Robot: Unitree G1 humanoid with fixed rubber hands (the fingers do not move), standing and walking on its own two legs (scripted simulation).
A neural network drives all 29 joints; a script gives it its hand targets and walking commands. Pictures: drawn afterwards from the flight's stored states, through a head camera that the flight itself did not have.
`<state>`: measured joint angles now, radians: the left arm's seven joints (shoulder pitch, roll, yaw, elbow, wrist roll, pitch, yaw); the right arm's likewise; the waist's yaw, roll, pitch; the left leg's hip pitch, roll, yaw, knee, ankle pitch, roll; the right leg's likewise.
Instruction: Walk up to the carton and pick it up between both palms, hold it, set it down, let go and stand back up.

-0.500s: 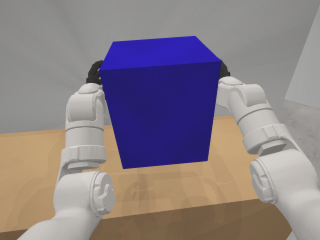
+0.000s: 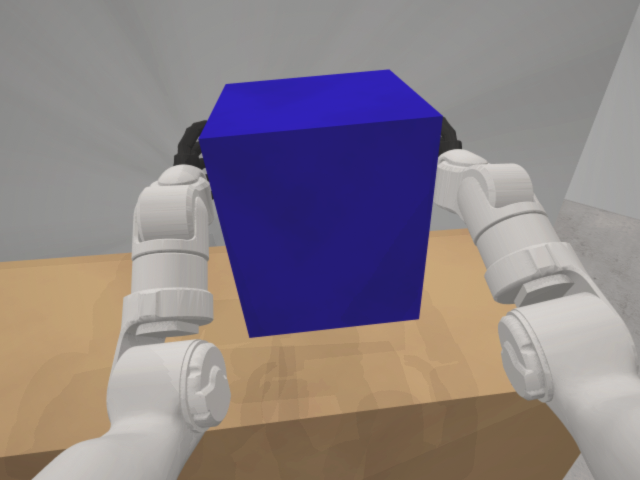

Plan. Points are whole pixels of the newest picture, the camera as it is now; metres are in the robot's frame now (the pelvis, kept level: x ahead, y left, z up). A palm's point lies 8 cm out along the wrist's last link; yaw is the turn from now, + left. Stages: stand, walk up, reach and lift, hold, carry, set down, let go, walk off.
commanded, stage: hold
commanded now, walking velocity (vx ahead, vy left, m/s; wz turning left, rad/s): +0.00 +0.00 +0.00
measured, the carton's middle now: (321, 200) +0.38 +0.00 +0.26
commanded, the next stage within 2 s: set down in 0.78 s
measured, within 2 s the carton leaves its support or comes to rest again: neither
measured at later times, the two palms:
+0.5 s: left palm (196, 177) +0.38 +0.15 +0.29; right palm (446, 165) +0.38 -0.15 +0.30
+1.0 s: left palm (190, 171) +0.38 +0.15 +0.30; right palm (440, 166) +0.38 -0.15 +0.30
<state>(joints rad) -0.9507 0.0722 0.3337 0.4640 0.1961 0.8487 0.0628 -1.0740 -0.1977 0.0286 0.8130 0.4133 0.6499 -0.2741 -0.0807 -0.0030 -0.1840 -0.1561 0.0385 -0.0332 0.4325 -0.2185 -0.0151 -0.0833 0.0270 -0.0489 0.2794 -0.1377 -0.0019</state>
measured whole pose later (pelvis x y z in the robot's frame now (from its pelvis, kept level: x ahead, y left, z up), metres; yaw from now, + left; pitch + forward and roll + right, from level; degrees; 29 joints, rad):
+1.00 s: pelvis +0.00 +0.00 +0.00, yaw +0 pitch -4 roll -2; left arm -1.01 0.07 0.40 0.53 0.23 0.73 0.05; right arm -1.09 -0.15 -0.08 0.84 0.32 0.54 -0.25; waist -0.09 -0.02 -0.15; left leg -0.14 0.02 -0.03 0.40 -0.20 -0.01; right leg -0.08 0.01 -0.05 0.28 -0.14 0.00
